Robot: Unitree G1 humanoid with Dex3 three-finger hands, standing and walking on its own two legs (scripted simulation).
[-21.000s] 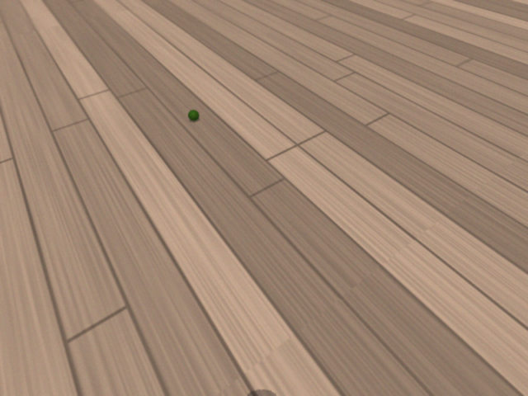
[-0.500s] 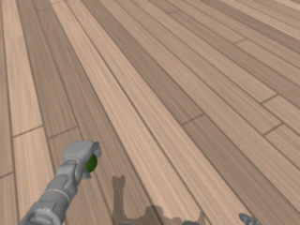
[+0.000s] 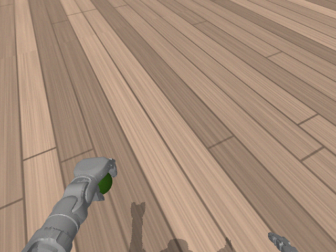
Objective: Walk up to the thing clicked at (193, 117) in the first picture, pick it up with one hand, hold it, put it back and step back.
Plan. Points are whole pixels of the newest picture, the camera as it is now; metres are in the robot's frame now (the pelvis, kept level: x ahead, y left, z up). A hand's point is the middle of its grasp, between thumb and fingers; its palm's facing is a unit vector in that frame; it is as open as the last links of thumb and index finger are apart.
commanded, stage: hold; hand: left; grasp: from above
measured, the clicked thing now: (99, 182) +0.32 +0.23 -0.08
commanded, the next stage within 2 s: crouch in 1.36 s
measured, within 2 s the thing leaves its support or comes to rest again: neither
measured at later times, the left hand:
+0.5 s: hand (98, 186) +0.28 +0.21 -0.04, palm faces -0.45 -0.07 -0.89, open 9.0 cm
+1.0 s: hand (96, 187) +0.28 +0.21 -0.02, palm faces -0.45 -0.07 -0.89, open 9.0 cm
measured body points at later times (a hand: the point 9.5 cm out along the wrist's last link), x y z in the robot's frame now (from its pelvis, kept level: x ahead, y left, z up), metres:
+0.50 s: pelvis -0.01 -0.01 +0.01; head +0.00 -0.03 +0.46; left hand +0.30 +0.21 +0.02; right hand +0.13 -0.27 -0.11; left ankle +0.00 +0.13 -0.73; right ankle +0.01 -0.14 -0.73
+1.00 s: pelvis -0.01 -0.01 +0.01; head +0.00 -0.03 +0.46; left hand +0.30 +0.21 +0.03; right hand +0.14 -0.26 -0.10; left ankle +0.00 +0.13 -0.73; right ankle +0.01 -0.14 -0.73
